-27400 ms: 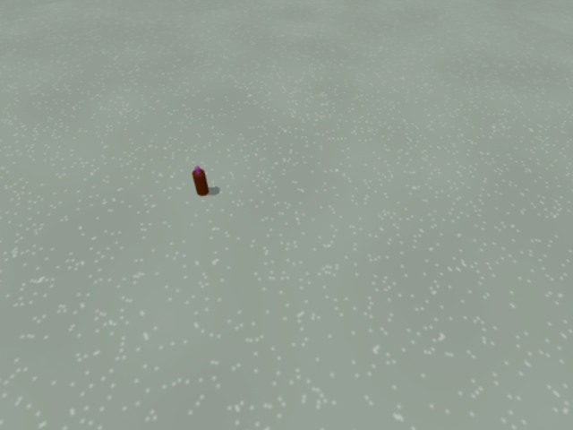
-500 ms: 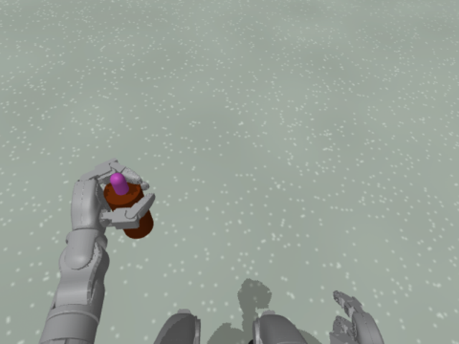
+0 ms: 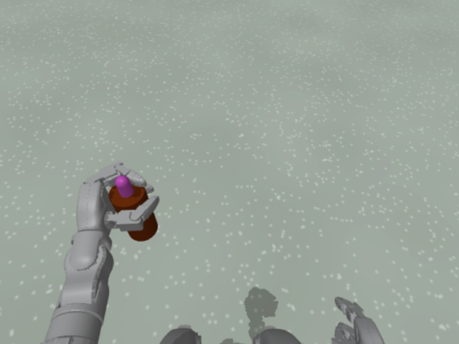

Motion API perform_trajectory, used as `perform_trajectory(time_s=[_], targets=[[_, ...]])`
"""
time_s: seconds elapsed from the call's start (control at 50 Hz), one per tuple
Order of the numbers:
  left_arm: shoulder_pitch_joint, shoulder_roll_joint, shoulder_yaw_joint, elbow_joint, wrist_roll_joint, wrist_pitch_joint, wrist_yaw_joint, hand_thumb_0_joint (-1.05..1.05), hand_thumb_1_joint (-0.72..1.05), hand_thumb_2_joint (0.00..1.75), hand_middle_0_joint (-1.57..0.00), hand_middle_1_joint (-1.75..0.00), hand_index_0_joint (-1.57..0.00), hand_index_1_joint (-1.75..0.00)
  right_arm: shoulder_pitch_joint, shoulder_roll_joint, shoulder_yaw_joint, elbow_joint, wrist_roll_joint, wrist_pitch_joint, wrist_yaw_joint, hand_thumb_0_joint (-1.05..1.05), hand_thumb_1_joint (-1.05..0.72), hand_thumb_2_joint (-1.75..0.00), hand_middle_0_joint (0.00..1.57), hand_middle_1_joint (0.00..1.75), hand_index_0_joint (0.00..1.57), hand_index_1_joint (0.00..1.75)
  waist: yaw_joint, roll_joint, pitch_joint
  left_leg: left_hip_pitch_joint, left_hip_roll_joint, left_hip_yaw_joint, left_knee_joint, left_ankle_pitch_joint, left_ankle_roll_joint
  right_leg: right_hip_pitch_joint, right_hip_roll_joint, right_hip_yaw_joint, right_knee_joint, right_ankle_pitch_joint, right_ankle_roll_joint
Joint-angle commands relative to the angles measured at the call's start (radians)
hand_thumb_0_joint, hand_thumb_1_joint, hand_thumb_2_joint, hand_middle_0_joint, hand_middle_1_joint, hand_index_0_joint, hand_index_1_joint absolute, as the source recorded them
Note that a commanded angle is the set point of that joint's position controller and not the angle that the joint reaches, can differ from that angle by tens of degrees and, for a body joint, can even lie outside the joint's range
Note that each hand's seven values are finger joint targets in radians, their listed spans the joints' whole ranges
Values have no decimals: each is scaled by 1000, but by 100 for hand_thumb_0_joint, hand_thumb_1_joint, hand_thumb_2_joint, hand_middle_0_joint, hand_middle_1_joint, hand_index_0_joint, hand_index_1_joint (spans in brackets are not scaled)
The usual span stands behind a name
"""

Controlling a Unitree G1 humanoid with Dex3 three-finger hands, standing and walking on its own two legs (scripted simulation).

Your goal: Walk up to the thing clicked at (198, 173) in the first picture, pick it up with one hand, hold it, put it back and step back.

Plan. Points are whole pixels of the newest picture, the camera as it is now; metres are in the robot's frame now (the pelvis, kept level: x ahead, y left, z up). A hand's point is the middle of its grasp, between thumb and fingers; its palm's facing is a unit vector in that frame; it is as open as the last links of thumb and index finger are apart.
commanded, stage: hold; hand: left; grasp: from the side
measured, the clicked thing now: (133, 206) +0.34 +0.18 +0.02
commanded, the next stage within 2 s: none
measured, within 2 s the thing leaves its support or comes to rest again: neither
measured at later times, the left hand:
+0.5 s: hand (133, 194) +0.34 +0.16 +0.07, palm faces +0.10 -1.00 +0.00, open 6.3 cm
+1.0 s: hand (131, 202) +0.32 +0.17 +0.07, palm faces +0.10 -0.99 -0.01, open 6.3 cm
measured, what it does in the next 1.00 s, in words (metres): stands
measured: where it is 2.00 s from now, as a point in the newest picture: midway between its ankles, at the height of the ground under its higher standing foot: outside the picture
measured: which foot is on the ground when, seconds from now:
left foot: down 0.00-1.00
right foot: down 0.00-1.00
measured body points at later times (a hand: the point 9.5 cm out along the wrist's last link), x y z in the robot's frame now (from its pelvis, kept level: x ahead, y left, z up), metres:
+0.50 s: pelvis +0.00 +0.00 +0.01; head +0.04 +0.00 +0.46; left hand +0.33 +0.22 +0.07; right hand +0.14 -0.25 -0.09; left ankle +0.01 +0.11 -0.69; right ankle +0.01 -0.12 -0.69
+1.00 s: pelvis +0.00 +0.00 +0.01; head +0.03 +0.01 +0.46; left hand +0.31 +0.22 +0.07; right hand +0.14 -0.24 -0.09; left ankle +0.01 +0.11 -0.69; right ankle +0.01 -0.12 -0.69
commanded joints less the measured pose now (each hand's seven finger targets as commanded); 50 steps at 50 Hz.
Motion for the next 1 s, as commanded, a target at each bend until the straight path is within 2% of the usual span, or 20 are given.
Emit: perform_trajectory(time_s=[0.0, 0.14, 0.16, 0.24, 0.26, 0.34, 0.42, 0.48, 0.5, 0.52, 0.58, 0.62, 0.68, 0.74, 0.84, 0.86, 0.88, 0.9, 0.92, 0.98], targets=[[-291, 118, 44, -234, -12, -83, -2, 0, 44, 117, -130, -136, -132, -134, -7, -143, -61, -114, 2, -39, -9, 0, -90, -89, 20, 30, 20, 30, -7, 25, -279, 172, -9, -15, -141, 298, 1, 145, 5, 12, -109, 315, -15], [-299, 118, 50, -246, -18, -92, -1, 0, 46, 117, -130, -136, -132, -135, -27, -136, -57, -124, 5, -34, -10, 0, -90, -89, 20, 30, 20, 30, 3, 2, -275, 179, -19, 1, -160, 254, 7, 188, -3, 27, -150, 299, -6], [-291, 126, 60, -249, -20, -91, -3, 0, 45, 116, -131, -136, -133, -134, -17, -141, -61, -118, 3, -35, -9, 0, -91, -90, 20, 30, 20, 30, -1, 11, -294, 198, -15, -6, -158, 288, 4, 188, 0, 22, -141, 320, -8], [-297, 107, 31, -259, -12, -90, -2, 0, 45, 116, -129, -135, -131, -133, -22, -138, -60, -120, 4, -35, -9, 0, -90, -89, 20, 30, 20, 30, -6, 14, -277, 217, -13, -10, -170, 305, 3, 186, 3, 17, -145, 326, -9], [-306, 132, 54, -255, -8, -88, 3, 0, 46, 115, -129, -134, -130, -132, -20, -142, -63, -115, 2, -35, -10, 0, -90, -90, 20, 30, 20, 30, -1, 23, -280, 210, -13, -9, -173, 298, 2, 188, 3, 18, -145, 322, -11], [-284, 111, 50, -253, -14, -86, 8, 0, 49, 117, -130, -135, -132, -134, -36, -137, -58, -121, 5, -34, -10, 0, -90, -90, 20, 30, 20, 30, 7, 10, -253, 210, -13, -8, -188, 272, 2, 193, 2, 17, -161, 298, -9], [-295, 109, 36, -259, -14, -78, 5, 0, 46, 117, -129, -136, -131, -135, -22, -141, -60, -115, 3, -34, -12, 0, -90, -89, 20, 30, 20, 30, -2, 18, -267, 237, -12, -7, -183, 338, 3, 200, 4, 18, -162, 352, -8], [-296, 111, 36, -262, -8, -73, 6, 0, 48, 117, -130, -136, -132, -135, -29, -137, -59, -117, 4, -33, -12, 0, -90, -89, 20, 30, 20, 30, -2, 7, -255, 234, -14, -3, -193, 313, 4, 218, 0, 22, -173, 338, -7], [-308, 129, 57, -273, -10, -74, 10, 0, 50, 116, -130, -134, -131, -133, -39, -140, -59, -118, 5, -33, -12, 0, -90, -89, 20, 30, 20, 30, 10, 6, -257, 233, -15, 0, -198, 301, 5, 220, -1, 24, -181, 331, -6], [-301, 92, 25, -257, -11, -71, 8, 0, 50, 116, -129, -134, -131, -133, -42, -131, -56, -120, 4, -33, -12, 0, -90, -89, 20, 30, 20, 30, -2, 2, -237, 228, -17, 1, -198, 284, 6, 210, -1, 25, -187, 321, -4], [-266, 90, 46, -207, -18, -66, 9, 0, 50, 117, -129, -135, -131, -134, -50, -132, -55, -116, 4, -34, -12, 0, -89, -89, 20, 30, 20, 30, -1, -23, -185, 192, -20, 6, -202, 243, 11, 198, -7, 29, -199, 297, 1], [-292, 129, 60, -270, -7, -77, 11, 0, 51, 116, -129, -135, -131, -133, -46, -129, -57, -117, 2, -32, -10, 0, -90, -89, 20, 30, 20, 30, 13, 6, -243, 213, -23, 8, -201, 267, 9, 230, -8, 31, -194, 312, -2], [-272, 99, 31, -287, -5, -78, 11, 0, 51, 116, -128, -134, -130, -133, -42, -131, -58, -126, 1, -32, -11, 0, -90, -89, 20, 30, 20, 30, 5, 3, -272, 246, -23, 8, -204, 302, 8, 255, -5, 29, -194, 348, -1], [-293, 130, 57, -295, -5, -86, 13, 0, 51, 116, -128, -134, -130, -133, -48, -134, -59, -121, 4, -33, -11, 0, -90, -90, 20, 30, 20, 30, 7, 27, -273, 254, -18, 1, -211, 299, 6, 235, -2, 24, -190, 326, -7], [-270, 82, 26, -252, -10, -89, 13, 0, 48, 115, -128, -134, -129, -133, -63, -127, -55, -118, 4, -38, -10, 0, -90, -90, 20, 30, 20, 30, -3, -14, -200, 209, -20, 2, -216, 234, 10, 212, -7, 26, -202, 279, -3], [-272, 120, 58, -254, -6, -90, 16, 0, 48, 115, -127, -133, -129, -132, -57, -135, -59, -118, 3, -38, -11, 0, -90, -90, 20, 30, 20, 30, 5, -1, -226, 220, -19, 4, -214, 250, 10, 211, -7, 27, -200, 291, -4], [-269, 89, 21, -269, -4, -90, 10, 0, 50, 114, -126, -132, -128, -131, -53, -133, -58, -119, 1, -39, -10, 0, -90, -90, 20, 30, 20, 30, -1, 11, -241, 239, -17, 0, -219, 260, 6, 220, -5, 24, -194, 298, -7], [-272, 99, 27, -261, 0, -88, 9, 0, 48, 114, -126, -132, -127, -131, -48, -136, -61, -114, 2, -38, -10, 0, -90, -90, 20, 30, 20, 30, -1, 33, -231, 241, -16, -2, -221, 260, 4, 200, -2, 21, -190, 289, -10], [-261, 72, -1, -251, 1, -88, 8, 0, 52, 115, -127, -133, -129, -131, -51, -137, -61, -116, 2, -38, -8, 0, -90, -89, 20, 30, 20, 30, -5, 22, -218, 243, -13, -6, -227, 256, 2, 195, 0, 16, -188, 284, -10], [-315, 102, 23, -283, -3, -96, 13, 0, 53, 113, -126, -132, -128, -130, -56, -136, -59, -116, 3, -44, -8, 0, -89, -89, 20, 30, 20, 30, 2, 25, -239, 249, -13, -9, -231, 234, 2, 205, 0, 15, -193, 263, -11]])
